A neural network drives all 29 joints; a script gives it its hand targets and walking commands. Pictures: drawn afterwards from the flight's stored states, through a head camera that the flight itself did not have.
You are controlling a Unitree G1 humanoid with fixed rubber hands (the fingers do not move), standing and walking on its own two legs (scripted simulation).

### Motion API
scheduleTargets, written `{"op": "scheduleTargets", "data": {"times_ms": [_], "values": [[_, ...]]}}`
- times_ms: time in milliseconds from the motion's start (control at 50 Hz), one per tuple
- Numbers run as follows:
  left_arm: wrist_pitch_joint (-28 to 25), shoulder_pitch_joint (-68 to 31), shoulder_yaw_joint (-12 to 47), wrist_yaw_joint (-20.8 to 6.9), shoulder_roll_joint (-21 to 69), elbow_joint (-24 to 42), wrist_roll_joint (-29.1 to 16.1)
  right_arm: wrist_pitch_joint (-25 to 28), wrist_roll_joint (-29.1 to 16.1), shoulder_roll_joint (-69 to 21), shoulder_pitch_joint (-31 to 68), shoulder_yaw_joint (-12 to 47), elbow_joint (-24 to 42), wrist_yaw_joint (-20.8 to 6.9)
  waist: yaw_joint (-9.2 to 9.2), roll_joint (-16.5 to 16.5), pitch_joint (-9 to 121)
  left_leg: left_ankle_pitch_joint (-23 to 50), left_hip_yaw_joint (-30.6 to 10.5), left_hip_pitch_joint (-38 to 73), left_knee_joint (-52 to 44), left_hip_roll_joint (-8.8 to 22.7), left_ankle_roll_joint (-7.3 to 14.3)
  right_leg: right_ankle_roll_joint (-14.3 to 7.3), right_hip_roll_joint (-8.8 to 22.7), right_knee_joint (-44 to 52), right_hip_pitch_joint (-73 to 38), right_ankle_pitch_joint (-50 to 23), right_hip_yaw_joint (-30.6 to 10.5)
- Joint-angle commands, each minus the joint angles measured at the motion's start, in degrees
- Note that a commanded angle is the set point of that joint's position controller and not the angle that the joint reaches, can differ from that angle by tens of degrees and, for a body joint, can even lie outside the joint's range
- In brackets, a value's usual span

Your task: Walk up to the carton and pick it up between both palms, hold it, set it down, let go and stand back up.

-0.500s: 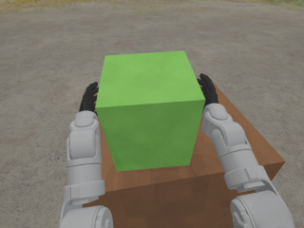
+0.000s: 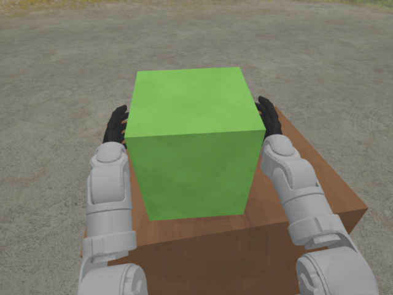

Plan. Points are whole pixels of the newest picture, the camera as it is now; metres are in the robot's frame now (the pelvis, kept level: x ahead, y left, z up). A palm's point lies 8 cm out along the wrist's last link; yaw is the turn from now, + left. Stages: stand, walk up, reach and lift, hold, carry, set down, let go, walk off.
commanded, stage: hold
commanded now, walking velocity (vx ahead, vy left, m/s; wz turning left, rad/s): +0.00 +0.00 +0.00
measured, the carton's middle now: (193, 146) +0.39 +0.01 +0.16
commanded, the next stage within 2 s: none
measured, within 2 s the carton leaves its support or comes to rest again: neither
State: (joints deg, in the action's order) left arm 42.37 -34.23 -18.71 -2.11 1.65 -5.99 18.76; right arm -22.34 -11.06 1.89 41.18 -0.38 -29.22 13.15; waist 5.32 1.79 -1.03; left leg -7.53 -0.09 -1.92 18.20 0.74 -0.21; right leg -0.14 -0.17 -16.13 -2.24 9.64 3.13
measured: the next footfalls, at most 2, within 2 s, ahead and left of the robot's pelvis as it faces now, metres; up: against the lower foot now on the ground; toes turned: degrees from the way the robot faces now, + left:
none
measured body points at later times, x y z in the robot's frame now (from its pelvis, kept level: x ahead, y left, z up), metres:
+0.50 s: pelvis +0.00 +0.00 +0.00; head -0.05 +0.03 +0.45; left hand +0.38 +0.16 +0.20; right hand +0.38 -0.14 +0.21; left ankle +0.04 +0.12 -0.75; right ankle +0.00 -0.11 -0.75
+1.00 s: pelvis +0.00 +0.00 +0.00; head -0.05 +0.02 +0.45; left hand +0.38 +0.16 +0.20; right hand +0.38 -0.14 +0.21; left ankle +0.04 +0.12 -0.75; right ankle +0.00 -0.11 -0.75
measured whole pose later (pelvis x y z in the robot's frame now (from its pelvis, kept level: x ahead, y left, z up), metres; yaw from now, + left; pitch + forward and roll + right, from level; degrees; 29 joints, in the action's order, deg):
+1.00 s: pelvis +0.00 +0.00 +0.00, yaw +0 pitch -9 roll -1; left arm 42.9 -34.7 -18.9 -2.4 1.7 -4.8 19.0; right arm -21.6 -12.1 2.0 41.2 -0.2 -28.7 13.5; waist 5.8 3.0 -1.5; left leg -7.4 -0.2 -1.4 17.6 0.9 -0.4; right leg -0.3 -0.4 -15.1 -3.0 9.3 3.2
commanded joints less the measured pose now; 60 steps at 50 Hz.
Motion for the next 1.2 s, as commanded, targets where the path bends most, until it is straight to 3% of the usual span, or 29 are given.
{"op": "scheduleTargets", "data": {"times_ms": [0, 120, 140, 160, 240, 400, 620, 1180], "values": [[-4.15, -39.85, 29.75, -8.3, 29.8, 7.03, -9.27, 4.68, -4.45, -34.34, 39.9, 20.48, 16.53, -5.24, 0.35, -2.96, 22.5, 9.56, 1.52, 7.86, -0.16, -2.9, -0.29, 3.52, -2.51, 1.5, -1.41, -9.56, 0.93], [-4.33, -39.61, 29.78, -8.38, 29.68, 7.37, -9.1, 4.93, -4.23, -34.19, 39.28, 20.59, 16.32, -5.19, 0.59, -3.32, 22.22, 9.85, 1.48, 8.03, -0.06, -2.88, -0.38, 3.51, -2.47, 1.33, -1.6, -10.07, 1.01], [-4.26, -39.1, 29.57, -8.41, 29.51, 7.33, -8.98, 4.97, -4.28, -34.14, 39.12, 20.79, 16.67, -5.15, 0.44, -2.98, 22.29, 9.99, 1.54, 8.09, -0.02, -3.01, -0.32, 3.61, -2.47, 1.39, -1.94, -10.29, 1.04], [-4.57, -43.03, 29.87, -8.5, 29.24, 7.29, -10.91, 4.76, -4.79, -34.31, 41.97, 20.45, 17.4, -5.44, 1.05, -0.3, 22.61, 9.99, 1.26, 9.05, -0.42, -2.86, -0.54, 3.66, -2.82, 2.3, -0.2, -10.09, 1.69], [-4.45, -41.47, 29.92, -7.97, 30.04, 7.03, -10.43, 4.41, -5.3, -33.69, 39.85, 20.39, 15.99, -5.57, 0.95, -2.83, 22.82, 10.51, 1.27, 10.06, -0.18, -2.84, -1.06, 3.23, -2.71, 2.37, 0.38, -9.87, 1.32], [-3.14, -39.43, 29.15, -8.25, 29.41, 8.24, -8.79, 4.42, -6.19, -32.02, 38.62, 20.05, 15.54, -5.65, 0.89, -4.19, 21.89, 12.72, 1.44, 10.87, 0.09, -2.7, -1.69, 2.98, -2.87, 2.51, -0.38, -9.82, 1.65], [-3.36, -39.35, 30.66, -7.94, 29.64, 9.72, -9.63, 4.66, -6.07, -32.18, 38.68, 20.69, 17.81, -5.63, 1.17, -3.68, 22.2, 12.87, 1.4, 11.31, 0.33, -2.65, -1.73, 3.02, -2.97, 2.45, 0.1, -10.55, 1.78], [-3.51, -39.96, 29.54, -8.35, 29.41, 8.16, -9.2, 4.81, -5.54, -32.57, 39.12, 20.15, 16.43, -5.57, 1.04, -3.4, 21.88, 11.31, 1.58, 10.59, -0.14, -2.77, -1.26, 3.17, -2.72, 2.55, -0.13, -9.84, 1.71]]}}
